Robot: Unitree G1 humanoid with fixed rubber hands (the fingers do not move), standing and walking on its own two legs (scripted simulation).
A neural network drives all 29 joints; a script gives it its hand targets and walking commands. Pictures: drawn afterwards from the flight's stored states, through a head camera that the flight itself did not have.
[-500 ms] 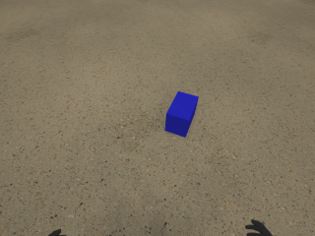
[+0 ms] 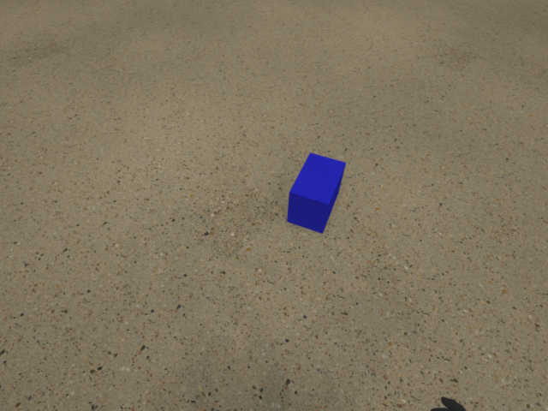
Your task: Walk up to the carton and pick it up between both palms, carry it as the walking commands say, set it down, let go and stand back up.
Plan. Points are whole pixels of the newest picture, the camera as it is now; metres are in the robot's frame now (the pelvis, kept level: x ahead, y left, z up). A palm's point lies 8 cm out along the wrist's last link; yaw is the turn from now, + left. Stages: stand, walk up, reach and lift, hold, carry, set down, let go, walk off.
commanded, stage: stand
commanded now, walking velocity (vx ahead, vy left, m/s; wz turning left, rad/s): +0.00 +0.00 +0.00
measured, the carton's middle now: (316, 192) +1.11 -0.23 -0.66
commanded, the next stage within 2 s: walk up in 0.48 s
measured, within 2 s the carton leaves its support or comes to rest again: neither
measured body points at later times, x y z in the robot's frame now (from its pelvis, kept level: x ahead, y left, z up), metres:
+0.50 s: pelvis -0.02 +0.00 +0.00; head -0.01 +0.00 +0.45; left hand +0.06 +0.29 -0.12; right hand +0.07 -0.29 -0.12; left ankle +0.02 +0.12 -0.73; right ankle +0.02 -0.12 -0.73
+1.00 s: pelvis +0.03 -0.06 -0.01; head +0.02 -0.09 +0.44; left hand +0.13 +0.26 -0.10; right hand +0.07 -0.40 -0.13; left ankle +0.01 +0.11 -0.71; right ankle +0.08 -0.17 -0.73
